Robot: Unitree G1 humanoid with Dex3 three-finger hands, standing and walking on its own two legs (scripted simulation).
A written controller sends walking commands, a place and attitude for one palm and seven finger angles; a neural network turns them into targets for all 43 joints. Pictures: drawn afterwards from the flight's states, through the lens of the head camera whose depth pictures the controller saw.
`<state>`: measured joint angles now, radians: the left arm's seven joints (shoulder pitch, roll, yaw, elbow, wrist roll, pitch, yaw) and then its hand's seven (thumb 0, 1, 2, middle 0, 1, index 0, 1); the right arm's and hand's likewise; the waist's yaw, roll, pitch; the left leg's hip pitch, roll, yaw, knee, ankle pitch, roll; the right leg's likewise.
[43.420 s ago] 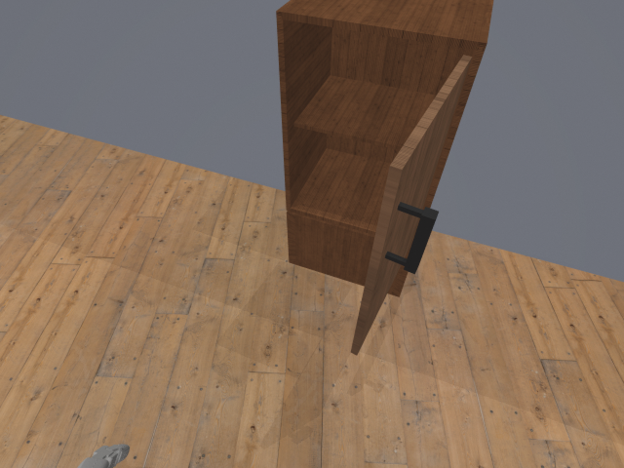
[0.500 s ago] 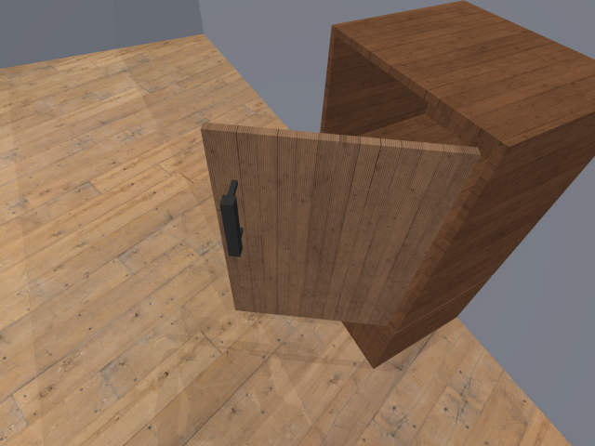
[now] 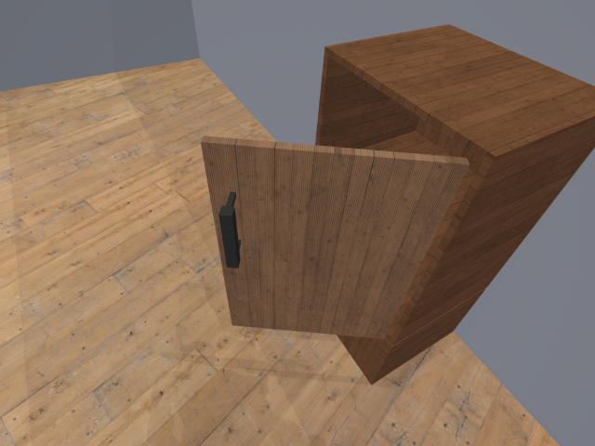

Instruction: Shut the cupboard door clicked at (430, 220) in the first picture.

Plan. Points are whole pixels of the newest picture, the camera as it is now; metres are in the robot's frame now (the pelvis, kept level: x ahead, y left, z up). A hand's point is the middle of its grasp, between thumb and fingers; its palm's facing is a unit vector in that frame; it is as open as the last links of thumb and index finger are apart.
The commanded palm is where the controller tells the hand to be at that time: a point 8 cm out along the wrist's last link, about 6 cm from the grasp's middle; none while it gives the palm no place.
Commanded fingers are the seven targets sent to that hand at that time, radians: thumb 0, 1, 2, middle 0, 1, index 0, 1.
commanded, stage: raise the hand and make a fist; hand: left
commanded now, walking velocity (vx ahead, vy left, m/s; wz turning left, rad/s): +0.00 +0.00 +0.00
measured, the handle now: (232, 230) +0.48 +0.15 -0.02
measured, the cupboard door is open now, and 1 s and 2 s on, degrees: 55 55 55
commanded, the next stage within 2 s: bring the fist close to the handle in 1.94 s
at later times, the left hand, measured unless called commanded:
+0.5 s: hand out of the picture +0.11 +0.16 -0.10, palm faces +0.07 -1.00 +0.01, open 5.9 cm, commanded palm +0.12 +0.21 -0.05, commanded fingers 0.00 0.90 0.90 -0.64 -0.78 -0.64 -0.78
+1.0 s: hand (175, 413) +0.17 +0.17 -0.03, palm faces +0.03 -1.00 -0.03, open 3.6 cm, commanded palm +0.15 +0.22 -0.03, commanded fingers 0.00 0.90 0.90 -1.10 -1.28 -1.10 -1.28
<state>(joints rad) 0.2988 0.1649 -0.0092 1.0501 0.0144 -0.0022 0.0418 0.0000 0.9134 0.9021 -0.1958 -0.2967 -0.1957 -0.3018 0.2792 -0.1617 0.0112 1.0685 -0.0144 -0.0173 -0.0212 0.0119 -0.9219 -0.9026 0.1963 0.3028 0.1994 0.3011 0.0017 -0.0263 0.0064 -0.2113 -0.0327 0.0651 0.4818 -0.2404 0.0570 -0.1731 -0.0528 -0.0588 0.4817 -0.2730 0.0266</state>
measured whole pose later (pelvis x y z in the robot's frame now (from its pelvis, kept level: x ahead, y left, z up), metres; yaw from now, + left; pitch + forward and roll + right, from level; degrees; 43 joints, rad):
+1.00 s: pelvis -0.01 -0.02 -0.10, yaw +1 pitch +16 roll -2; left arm 0.51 0.21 0.17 -0.10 -0.32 -0.45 -0.32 0.01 0.90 0.90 -0.92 -1.09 -0.92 -1.09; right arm 0.25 -0.25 -0.03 0.54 0.03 -0.20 -0.06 0.02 -0.91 -0.90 0.20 0.30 0.20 0.30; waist 0.03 0.03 -0.16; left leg -0.96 0.02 0.00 1.22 -0.53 0.02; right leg -0.89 -0.01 -0.09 1.18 -0.57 -0.02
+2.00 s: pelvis -0.01 -0.02 -0.08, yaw +1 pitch +13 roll -2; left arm 0.37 0.25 0.15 -0.01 -0.29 -0.35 -0.29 0.01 0.90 0.90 -1.30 -1.50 -1.30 -1.50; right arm 0.26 -0.25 0.02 0.50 0.04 -0.15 -0.04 0.02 -0.91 -0.90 0.20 0.30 0.20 0.30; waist 0.00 0.04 -0.15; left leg -0.85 0.02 0.00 1.12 -0.50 0.03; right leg -0.77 0.00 -0.09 1.07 -0.53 -0.02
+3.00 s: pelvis -0.01 -0.03 -0.07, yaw +0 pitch +15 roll -1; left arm -0.29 0.21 0.10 0.54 -0.18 -0.33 -0.14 0.01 0.90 0.90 -1.30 -1.50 -1.30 -1.50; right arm 0.27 -0.25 0.01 0.59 0.03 -0.06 -0.01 0.01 -0.91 -0.90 0.20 0.30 0.20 0.30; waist -0.03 0.03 -0.14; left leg -0.85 0.02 0.03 1.06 -0.47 0.02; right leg -0.80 0.00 -0.06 1.05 -0.51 -0.02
